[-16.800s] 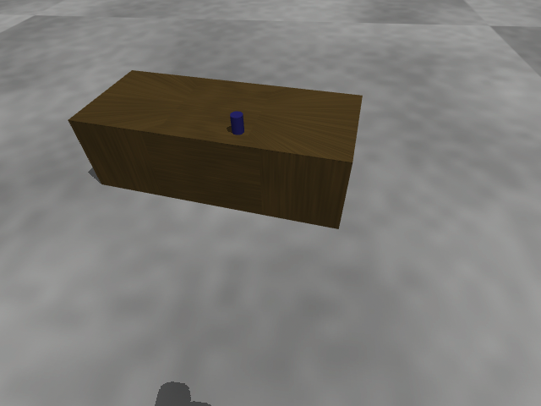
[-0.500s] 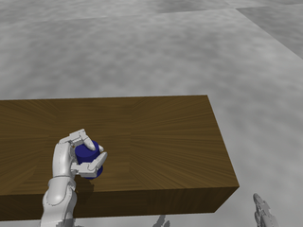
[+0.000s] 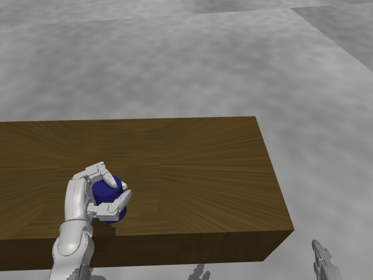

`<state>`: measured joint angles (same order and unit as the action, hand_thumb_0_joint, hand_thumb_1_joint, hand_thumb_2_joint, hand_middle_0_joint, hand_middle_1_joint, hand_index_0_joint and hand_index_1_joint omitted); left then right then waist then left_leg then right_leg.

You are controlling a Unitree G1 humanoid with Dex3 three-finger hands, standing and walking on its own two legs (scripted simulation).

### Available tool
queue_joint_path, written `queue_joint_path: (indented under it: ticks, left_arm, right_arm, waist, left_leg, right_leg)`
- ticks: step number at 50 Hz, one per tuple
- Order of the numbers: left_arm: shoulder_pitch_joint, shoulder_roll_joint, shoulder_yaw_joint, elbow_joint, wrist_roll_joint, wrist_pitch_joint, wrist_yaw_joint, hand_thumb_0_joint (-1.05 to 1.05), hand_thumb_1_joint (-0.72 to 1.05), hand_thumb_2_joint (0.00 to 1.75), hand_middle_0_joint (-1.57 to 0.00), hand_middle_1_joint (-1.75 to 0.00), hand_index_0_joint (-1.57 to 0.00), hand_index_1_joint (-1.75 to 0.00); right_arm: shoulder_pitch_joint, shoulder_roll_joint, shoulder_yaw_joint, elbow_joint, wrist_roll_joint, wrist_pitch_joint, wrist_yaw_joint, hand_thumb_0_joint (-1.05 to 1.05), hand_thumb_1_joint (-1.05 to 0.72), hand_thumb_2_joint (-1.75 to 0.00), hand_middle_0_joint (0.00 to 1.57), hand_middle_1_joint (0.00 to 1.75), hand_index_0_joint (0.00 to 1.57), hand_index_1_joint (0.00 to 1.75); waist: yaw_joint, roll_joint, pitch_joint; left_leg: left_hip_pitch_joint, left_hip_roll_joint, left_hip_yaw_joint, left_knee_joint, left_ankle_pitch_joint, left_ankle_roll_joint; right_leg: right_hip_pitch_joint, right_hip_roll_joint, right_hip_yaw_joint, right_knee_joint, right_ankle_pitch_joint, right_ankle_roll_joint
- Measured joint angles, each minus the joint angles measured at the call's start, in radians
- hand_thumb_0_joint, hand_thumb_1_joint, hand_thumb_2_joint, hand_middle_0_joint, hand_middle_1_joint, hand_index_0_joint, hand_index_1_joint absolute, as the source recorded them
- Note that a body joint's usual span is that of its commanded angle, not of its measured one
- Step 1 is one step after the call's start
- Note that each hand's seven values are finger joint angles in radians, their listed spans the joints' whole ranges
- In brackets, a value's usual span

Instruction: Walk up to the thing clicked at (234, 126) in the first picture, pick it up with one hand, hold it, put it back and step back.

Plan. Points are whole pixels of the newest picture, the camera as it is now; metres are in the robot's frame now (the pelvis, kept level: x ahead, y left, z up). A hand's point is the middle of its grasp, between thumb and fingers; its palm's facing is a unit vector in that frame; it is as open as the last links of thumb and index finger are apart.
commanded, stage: hold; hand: left
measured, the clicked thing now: (110, 199) +0.31 +0.18 +0.03
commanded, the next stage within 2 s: crouch in 1.42 s
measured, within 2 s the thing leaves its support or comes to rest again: neither
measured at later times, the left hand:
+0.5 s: hand (111, 193) +0.31 +0.17 +0.05, palm faces +0.11 -0.99 +0.00, open 5.9 cm
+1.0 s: hand (110, 194) +0.31 +0.17 +0.05, palm faces +0.11 -0.99 -0.01, open 5.9 cm
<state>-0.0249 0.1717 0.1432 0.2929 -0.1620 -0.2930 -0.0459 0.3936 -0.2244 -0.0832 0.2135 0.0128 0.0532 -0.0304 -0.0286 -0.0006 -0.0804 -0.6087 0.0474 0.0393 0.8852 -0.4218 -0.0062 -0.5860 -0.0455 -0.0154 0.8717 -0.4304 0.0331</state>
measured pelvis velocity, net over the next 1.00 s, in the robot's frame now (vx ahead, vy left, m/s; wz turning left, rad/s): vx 0.00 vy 0.00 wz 0.00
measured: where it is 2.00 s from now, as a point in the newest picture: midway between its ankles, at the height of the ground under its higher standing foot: outside the picture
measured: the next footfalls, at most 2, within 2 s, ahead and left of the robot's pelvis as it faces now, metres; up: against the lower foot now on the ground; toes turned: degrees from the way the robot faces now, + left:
none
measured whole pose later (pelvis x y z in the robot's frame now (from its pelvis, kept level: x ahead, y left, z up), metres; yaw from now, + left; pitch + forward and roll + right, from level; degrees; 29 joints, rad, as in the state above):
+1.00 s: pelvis +0.00 +0.00 +0.00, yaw +0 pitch +9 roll -1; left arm -0.01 0.17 0.13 0.29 -0.16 -0.33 -0.03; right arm 0.38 -0.23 -0.10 0.23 0.01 0.06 -0.03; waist -0.03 0.00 -0.08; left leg -0.62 0.04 0.04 0.89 -0.43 0.00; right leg -0.59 -0.05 -0.01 0.88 -0.43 0.04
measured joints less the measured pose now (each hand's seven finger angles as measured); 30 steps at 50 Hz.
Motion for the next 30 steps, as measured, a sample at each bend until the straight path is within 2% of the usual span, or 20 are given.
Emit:
queue_joint_path:
  ticks: [6,19,30]
  left_arm:
    - [0.022,-0.002,-0.006,-0.028,0.000,-0.008,0.006,0.00,-0.13,1.10,-0.88,-1.14,-1.17,-1.34]
    - [0.004,0.002,-0.005,0.002,-0.006,-0.012,-0.002,0.00,-0.13,1.10,-0.88,-1.14,-1.17,-1.34]
    - [0.005,-0.004,-0.010,-0.004,0.004,-0.021,0.012,0.00,-0.13,1.10,-0.88,-1.14,-1.17,-1.34]
  right_arm:
    - [-0.001,0.000,-0.003,-0.004,-0.001,-0.001,-0.002,-0.01,0.53,-0.05,0.05,0.05,0.06,0.05]
    - [-0.010,-0.003,-0.006,0.022,0.000,-0.007,0.004,-0.01,0.53,-0.06,0.05,0.05,0.06,0.05]
    - [-0.017,-0.003,-0.009,0.022,-0.002,0.001,0.002,-0.01,0.52,-0.06,0.05,0.05,0.06,0.05]
  waist:
    - [0.002,0.000,-0.002]
    - [0.002,0.004,0.000]
    - [0.002,0.000,-0.002]
  left_leg:
    - [0.002,-0.001,0.000,0.002,-0.003,0.002]
    - [-0.001,-0.003,0.000,0.002,-0.002,0.003]
    - [-0.001,-0.003,0.000,0.004,-0.002,0.003]
  right_leg:
    - [0.004,-0.001,0.000,-0.001,-0.002,0.002]
    - [0.002,-0.002,0.000,-0.002,0.000,0.003]
    - [0.000,-0.002,0.001,0.002,-0.001,0.003]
